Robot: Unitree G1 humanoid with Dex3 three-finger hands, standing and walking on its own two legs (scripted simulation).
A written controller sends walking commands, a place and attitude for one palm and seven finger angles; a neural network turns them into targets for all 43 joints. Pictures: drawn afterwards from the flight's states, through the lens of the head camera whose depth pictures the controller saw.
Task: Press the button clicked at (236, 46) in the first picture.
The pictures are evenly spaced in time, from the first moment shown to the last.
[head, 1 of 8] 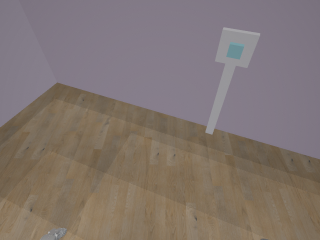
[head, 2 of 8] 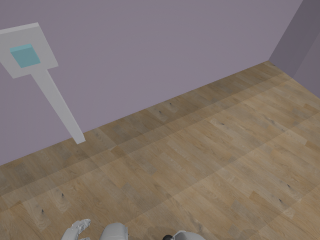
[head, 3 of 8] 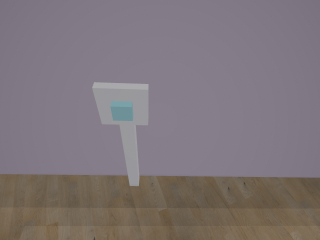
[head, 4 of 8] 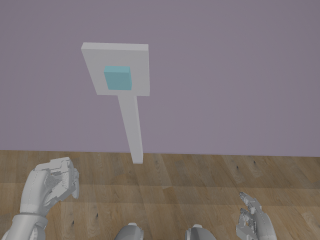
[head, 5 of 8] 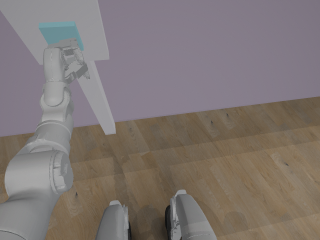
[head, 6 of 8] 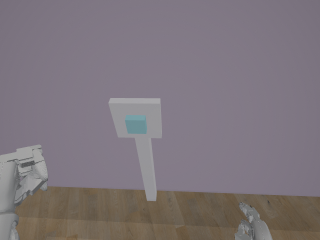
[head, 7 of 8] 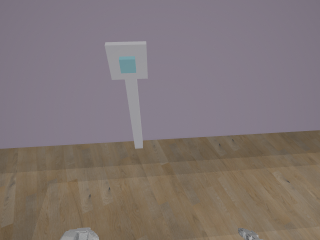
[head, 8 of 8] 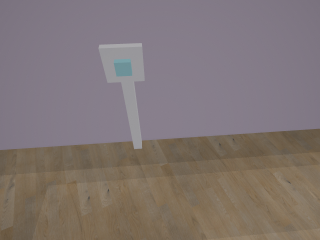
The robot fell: no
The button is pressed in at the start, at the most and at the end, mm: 0 13 0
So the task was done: yes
